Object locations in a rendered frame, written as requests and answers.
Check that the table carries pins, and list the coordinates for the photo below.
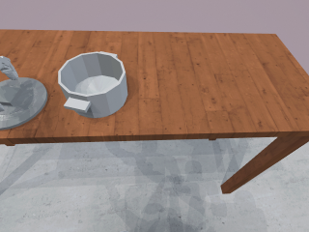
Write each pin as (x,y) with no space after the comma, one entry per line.
(180,85)

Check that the lid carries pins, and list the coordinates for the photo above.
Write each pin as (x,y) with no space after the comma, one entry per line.
(29,104)

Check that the robot left hand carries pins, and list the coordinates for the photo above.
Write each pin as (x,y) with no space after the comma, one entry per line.
(8,69)

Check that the knob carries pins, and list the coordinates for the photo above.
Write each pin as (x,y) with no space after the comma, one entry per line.
(9,95)

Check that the pot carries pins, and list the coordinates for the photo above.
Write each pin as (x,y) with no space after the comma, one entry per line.
(94,84)

